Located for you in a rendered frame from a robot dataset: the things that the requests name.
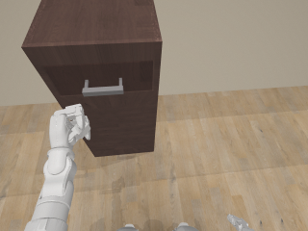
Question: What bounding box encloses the drawer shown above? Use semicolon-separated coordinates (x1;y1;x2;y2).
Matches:
43;60;153;96

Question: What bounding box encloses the right robot hand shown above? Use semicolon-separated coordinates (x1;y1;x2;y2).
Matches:
227;214;254;231

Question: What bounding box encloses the robot right shin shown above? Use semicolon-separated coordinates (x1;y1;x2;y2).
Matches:
177;222;189;228

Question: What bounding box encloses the handle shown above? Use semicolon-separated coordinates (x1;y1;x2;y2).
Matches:
82;78;124;97

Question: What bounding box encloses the left robot hand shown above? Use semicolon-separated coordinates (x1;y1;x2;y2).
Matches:
49;104;90;150

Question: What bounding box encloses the robot left shin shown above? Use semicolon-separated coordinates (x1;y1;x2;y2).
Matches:
125;223;135;228

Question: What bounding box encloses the robot shin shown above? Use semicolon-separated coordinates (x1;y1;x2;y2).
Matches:
125;223;135;228
177;222;189;228

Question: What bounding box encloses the left robot forearm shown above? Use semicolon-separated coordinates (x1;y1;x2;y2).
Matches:
24;146;77;231

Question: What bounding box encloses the cabinet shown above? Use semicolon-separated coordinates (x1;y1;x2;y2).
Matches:
21;0;163;157

